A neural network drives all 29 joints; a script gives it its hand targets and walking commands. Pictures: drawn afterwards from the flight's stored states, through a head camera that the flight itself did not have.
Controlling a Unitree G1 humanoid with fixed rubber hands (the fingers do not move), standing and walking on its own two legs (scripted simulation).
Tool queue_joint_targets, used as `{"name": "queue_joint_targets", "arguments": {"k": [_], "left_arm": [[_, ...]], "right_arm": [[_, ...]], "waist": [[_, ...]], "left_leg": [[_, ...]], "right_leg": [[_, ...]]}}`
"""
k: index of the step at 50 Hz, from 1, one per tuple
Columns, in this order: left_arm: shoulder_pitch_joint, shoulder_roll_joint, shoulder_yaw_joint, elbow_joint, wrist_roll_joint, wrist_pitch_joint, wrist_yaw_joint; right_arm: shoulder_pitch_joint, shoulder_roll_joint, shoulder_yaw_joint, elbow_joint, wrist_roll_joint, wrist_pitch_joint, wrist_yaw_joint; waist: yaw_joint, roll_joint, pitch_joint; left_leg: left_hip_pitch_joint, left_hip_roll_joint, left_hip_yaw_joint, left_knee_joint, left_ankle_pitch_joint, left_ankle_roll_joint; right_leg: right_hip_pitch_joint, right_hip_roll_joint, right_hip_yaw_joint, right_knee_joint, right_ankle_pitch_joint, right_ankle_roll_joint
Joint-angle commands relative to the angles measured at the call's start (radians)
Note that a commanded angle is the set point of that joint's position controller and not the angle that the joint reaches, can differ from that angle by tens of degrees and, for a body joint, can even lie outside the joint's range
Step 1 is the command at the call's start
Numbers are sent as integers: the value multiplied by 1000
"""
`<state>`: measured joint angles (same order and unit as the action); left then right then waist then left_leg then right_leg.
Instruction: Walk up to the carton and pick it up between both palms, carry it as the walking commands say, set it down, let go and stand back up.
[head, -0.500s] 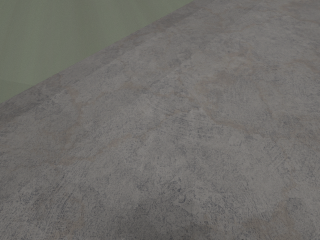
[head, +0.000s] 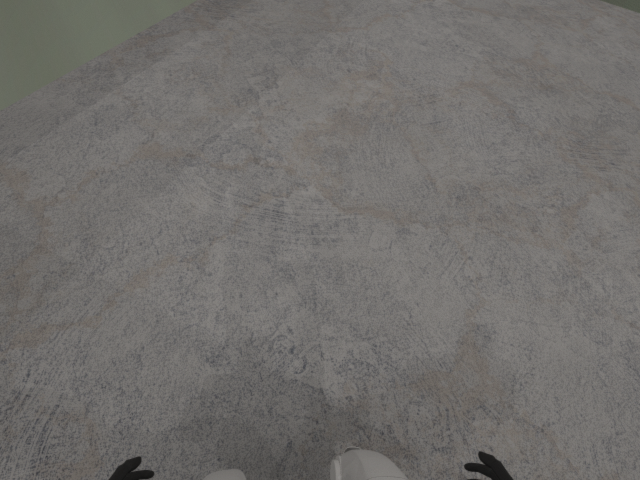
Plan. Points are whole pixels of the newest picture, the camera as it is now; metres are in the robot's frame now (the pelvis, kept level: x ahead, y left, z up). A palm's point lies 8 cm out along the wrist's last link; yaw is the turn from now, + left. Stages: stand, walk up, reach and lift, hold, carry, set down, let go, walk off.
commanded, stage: walk up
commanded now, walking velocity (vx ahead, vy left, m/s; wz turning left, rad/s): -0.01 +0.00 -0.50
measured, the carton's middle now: out of the picture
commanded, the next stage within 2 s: none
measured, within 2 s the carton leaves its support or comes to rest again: neither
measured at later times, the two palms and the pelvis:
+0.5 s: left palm out of the picture +0.09 +0.21 -0.13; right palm out of the picture +0.02 -0.29 -0.13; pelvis -0.03 -0.03 +0.00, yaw -14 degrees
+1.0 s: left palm out of the picture +0.11 +0.15 -0.12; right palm out of the picture -0.12 -0.31 -0.15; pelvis -0.07 -0.05 -0.02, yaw -29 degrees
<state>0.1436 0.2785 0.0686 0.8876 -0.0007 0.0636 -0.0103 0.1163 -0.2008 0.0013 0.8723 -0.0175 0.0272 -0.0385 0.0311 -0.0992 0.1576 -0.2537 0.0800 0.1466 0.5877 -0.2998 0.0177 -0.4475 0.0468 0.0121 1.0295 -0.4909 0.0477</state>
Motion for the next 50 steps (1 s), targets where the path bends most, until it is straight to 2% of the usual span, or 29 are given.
{"name": "queue_joint_targets", "arguments": {"k": [1,6,8,9,10,11,13,17,21,24,25,26,27,28,29,30,33,37,38,39,41,42,43,44,45,46,47,48,50], "left_arm": [[38,92,20,-73,-12,3,-16],[3,66,4,-72,-15,-4,-21],[59,72,7,-57,-11,-19,-15],[83,103,15,-54,0,-32,-8],[111,183,34,-51,14,-44,4],[107,231,42,-44,17,-53,17],[126,188,39,-27,6,-48,29],[66,153,28,-67,5,-44,43],[79,129,33,-55,10,-40,43],[55,126,35,-60,10,-31,41],[30,122,35,-71,6,-27,39],[22,96,33,-86,2,-28,35],[17,43,24,-118,3,-32,27],[22,53,29,-116,19,-30,26],[52,57,36,-104,24,-28,20],[61,64,37,-105,19,-25,12],[62,75,39,-72,-10,-20,-18],[47,64,33,-90,-18,-16,-24],[44,88,18,-86,30,-16,-32],[47,73,13,-76,27,-19,-32],[89,67,11,-61,26,-31,-28],[140,90,19,-54,31,-41,-22],[186,161,34,-48,37,-51,-14],[182,245,45,-48,41,-58,-3],[157,234,44,-55,28,-59,11],[141,216,38,-66,22,-61,19],[142,201,35,-59,27,-59,31],[107,154,33,-53,14,-63,32],[48,144,27,-68,13,-54,32]], "right_arm": [[-22,-205,-51,-93,-9,-14,1],[21,-222,-61,-80,-8,-13,9],[17,-228,-60,-73,2,-5,16],[40,-209,-54,-66,10,-1,20],[63,-162,-43,-76,19,1,20],[46,-121,-31,-107,17,5,17],[-40,-135,-39,-119,14,4,14],[-31,-144,-43,-93,37,2,32],[-25,-128,-38,-93,36,-2,22],[47,-109,-35,-71,36,-5,13],[104,-116,-38,-53,38,-8,9],[155,-164,-53,-37,33,-10,5],[194,-278,-78,-33,10,-6,0],[135,-292,-75,-48,0,8,-2],[75,-271,-79,-53,-1,9,-5],[1,-238,-76,-62,-5,6,-7],[-103,-188,-82,-87,-2,1,-9],[-72,-211,-93,-84,-1,4,0],[16,-207,-63,-82,-11,8,7],[33,-210,-65,-79,-14,9,7],[23,-216,-66,-77,-15,13,12],[22,-209,-65,-80,-13,15,14],[35,-171,-58,-95,-9,14,14],[27,-133,-48,-139,-3,12,12],[-2,-136,-49,-137,-7,10,10],[-1,-155,-57,-148,-9,8,12],[-69,-168,-58,-172,-6,4,15],[-77,-160,-53,-147,1,5,19],[-10,-156,-53,-120,13,12,29]], "waist": [[-17,379,-177],[-34,339,-184],[-4,297,-199],[2,192,-208],[-3,-72,-231],[0,-238,-208],[38,-134,-173],[19,-193,-240],[15,-125,-262],[-33,-64,-266],[-71,-18,-272],[-101,121,-272],[-134,403,-267],[-96,385,-224],[-55,320,-215],[-36,289,-191],[-12,344,-121],[-24,363,-140],[-46,315,-201],[-48,319,-203],[-16,310,-189],[13,253,-191],[32,14,-191],[34,-263,-166],[35,-207,-170],[23,-166,-156],[56,-190,-126],[30,-137,-99],[-9,-161,-136]], "left_leg": [[85,249,-174,-289,237,138],[106,281,-130,-214,256,106],[57,262,-90,-120,306,63],[21,223,-56,11,279,30],[-102,117,16,231,83,-17],[-294,-16,-8,402,-293,-63],[-322,8,-118,466,-292,-91],[-273,-2,-92,356,-196,-90],[-163,-25,-96,224,-179,-78],[-16,-52,-71,14,-82,-61],[105,-43,-78,-118,-3,-48],[228,65,-206,-233,70,-13],[336,325,-490,-328,210,79],[277,418,-493,-302,379,177],[210,419,-451,-276,391,206],[101,369,-375,-286,273,194],[-40,225,-223,-341,2,115],[13,240,-187,-334,-51,119],[88,269,-174,-282,11,63],[97,268,-155,-251,47,52],[37,233,-89,-153,121,23],[-21,198,-52,-41,136,6],[-123,94,22,197,14,-21],[-338,-42,13,425,-391,-67],[-315,-25,-90,529,-360,-77],[-352,-31,-100,567,-318,-91],[-369,-9,-137,551,-315,-94],[-351,14,-143,518,-293,-104],[-226,5,-111,394,-231,-102]], "right_leg": [[-42,-50,-23,88,52,13],[58,-78,-54,-242,33,-8],[201,-73,-82,-469,173,-21],[271,-105,-7,-584,279,-49],[346,-272,242,-682,507,-118],[368,-423,491,-705,794,-212],[331,-396,414,-673,834,-283],[385,-301,281,-648,836,-242],[357,-272,320,-620,879,-241],[289,-222,285,-573,806,-201],[212,-183,252,-538,711,-161],[84,-115,193,-438,556,-101],[-136,21,50,-199,211,-19],[-176,3,26,-13,-114,11],[-147,-30,44,107,-105,11],[-84,-50,39,149,-33,10],[-29,-46,17,157,63,-13],[-13,-56,-14,20,57,-13],[6,-64,0,-102,67,-19],[44,-73,-12,-200,62,-26],[182,-75,-32,-415,139,-45],[271,-93,6,-516,209,-70],[332,-198,200,-624,323,-115],[374,-384,518,-686,573,-202],[300,-436,532,-719,604,-266],[324,-414,464,-687,704,-293],[315,-362,435,-646,770,-286],[272,-337,409,-631,804,-268],[214,-290,343,-659,656,-232]]}}
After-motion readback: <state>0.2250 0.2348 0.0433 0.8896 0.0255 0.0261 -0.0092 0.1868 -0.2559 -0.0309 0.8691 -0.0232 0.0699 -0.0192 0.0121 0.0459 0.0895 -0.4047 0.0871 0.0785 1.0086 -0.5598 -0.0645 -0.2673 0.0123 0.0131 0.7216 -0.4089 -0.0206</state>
